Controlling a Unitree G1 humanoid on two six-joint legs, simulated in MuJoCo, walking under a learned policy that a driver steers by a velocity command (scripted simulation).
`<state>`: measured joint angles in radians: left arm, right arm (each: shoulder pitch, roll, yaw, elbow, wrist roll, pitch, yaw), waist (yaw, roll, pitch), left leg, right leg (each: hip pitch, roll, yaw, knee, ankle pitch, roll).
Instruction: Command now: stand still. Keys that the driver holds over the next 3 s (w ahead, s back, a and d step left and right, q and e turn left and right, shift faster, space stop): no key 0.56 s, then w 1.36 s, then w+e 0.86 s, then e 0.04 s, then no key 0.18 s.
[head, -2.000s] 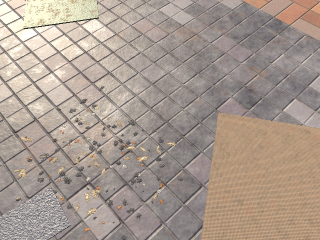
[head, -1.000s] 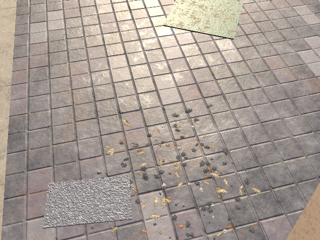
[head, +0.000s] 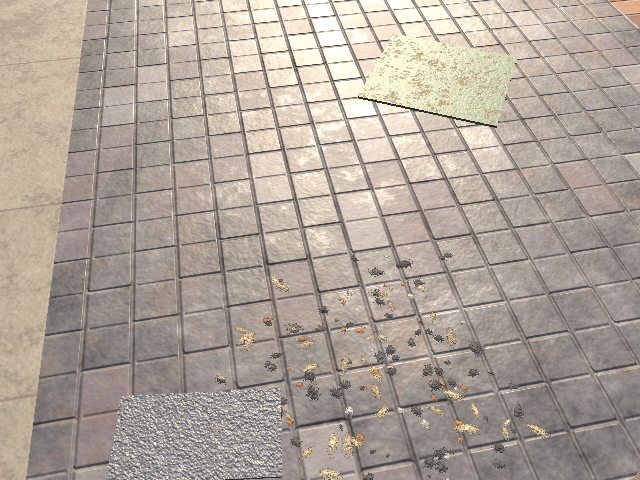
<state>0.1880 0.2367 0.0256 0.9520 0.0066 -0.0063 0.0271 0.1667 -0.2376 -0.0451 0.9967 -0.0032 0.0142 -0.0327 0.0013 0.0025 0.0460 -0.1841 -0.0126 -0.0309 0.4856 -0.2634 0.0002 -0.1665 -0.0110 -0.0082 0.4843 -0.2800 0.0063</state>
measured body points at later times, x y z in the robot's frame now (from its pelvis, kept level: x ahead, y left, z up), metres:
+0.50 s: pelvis +0.00 +0.00 +0.00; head +0.00 +0.00 +0.45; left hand +0.03 +0.25 -0.15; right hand +0.04 -0.26 -0.15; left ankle +0.00 +0.12 -0.74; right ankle -0.01 -0.12 -0.74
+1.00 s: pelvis +0.09 +0.02 +0.00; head +0.10 +0.04 +0.45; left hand +0.19 +0.28 -0.13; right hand +0.02 -0.22 -0.14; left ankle +0.01 +0.12 -0.74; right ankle +0.08 -0.11 -0.65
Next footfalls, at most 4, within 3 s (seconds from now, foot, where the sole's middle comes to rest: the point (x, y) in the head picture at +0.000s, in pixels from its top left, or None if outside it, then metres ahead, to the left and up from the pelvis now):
1.26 right None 0.42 -0.12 -0.78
1.80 left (284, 388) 0.73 0.12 -0.78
2.36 right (386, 287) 1.02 -0.14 -0.78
2.84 left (349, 196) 1.35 -0.05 -0.78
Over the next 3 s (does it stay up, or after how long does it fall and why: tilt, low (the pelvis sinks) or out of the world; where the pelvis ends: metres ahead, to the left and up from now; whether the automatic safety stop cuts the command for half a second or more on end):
stays up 1.21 -0.09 0.00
